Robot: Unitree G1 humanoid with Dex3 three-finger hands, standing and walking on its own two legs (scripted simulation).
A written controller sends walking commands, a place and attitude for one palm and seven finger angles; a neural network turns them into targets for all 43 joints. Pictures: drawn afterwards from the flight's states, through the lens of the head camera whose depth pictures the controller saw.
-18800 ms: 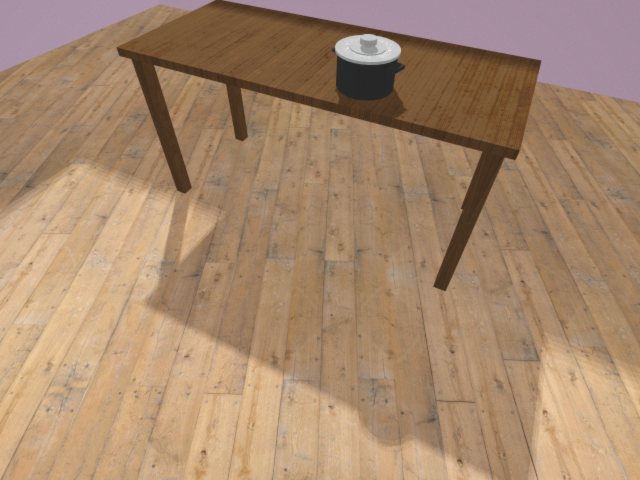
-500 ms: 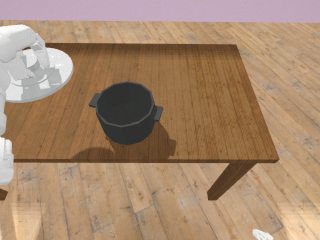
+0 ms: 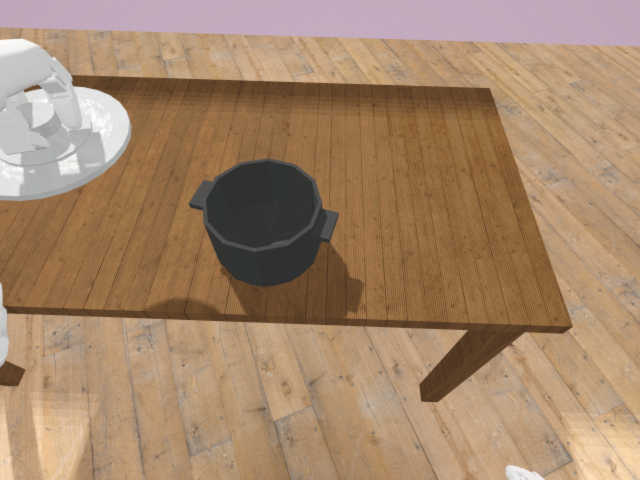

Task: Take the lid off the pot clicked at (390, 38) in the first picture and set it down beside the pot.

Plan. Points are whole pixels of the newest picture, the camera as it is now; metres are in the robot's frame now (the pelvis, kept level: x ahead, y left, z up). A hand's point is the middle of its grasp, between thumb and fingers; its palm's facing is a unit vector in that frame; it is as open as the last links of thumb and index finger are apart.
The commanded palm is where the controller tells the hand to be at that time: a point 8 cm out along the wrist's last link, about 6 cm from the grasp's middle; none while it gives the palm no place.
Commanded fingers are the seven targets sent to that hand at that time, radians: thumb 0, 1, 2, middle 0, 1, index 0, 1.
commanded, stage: lower the lid onto the table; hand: left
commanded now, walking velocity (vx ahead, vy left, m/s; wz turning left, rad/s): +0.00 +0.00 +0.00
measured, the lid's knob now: (34, 120) +0.48 +0.33 +0.17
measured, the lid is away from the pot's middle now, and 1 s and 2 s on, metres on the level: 0.24 0.24 0.24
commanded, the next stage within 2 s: none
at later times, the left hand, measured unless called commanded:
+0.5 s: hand (42, 150) +0.45 +0.32 +0.16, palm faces -0.39 -0.07 -0.92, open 6.8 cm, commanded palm +0.47 +0.31 +0.23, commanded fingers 0.00 0.61 1.06 -0.74 -1.00 -0.91 -1.08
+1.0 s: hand (55, 164) +0.46 +0.32 +0.13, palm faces -0.40 -0.09 -0.91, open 6.8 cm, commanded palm +0.48 +0.32 +0.20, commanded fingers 0.00 0.61 1.06 -0.74 -1.00 -0.91 -1.08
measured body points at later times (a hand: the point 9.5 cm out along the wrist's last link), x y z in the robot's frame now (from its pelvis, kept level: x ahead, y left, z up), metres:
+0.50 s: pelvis -0.01 +0.00 +0.00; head +0.06 +0.00 +0.44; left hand +0.46 +0.32 +0.21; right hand +0.06 -0.28 -0.12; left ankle +0.01 +0.09 -0.74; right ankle -0.03 -0.16 -0.74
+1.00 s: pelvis +0.00 +0.01 +0.00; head +0.08 +0.01 +0.44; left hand +0.47 +0.33 +0.18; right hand +0.05 -0.28 -0.13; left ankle +0.01 +0.09 -0.74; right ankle -0.03 -0.16 -0.74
